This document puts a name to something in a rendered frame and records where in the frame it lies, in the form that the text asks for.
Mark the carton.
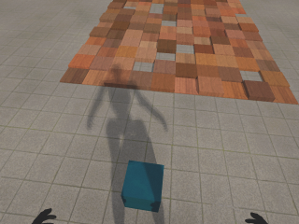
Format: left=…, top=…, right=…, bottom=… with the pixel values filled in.
left=121, top=160, right=164, bottom=213

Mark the robot left hand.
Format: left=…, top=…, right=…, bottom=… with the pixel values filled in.
left=32, top=208, right=56, bottom=224

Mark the robot right hand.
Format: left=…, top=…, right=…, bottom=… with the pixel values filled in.
left=245, top=212, right=268, bottom=224

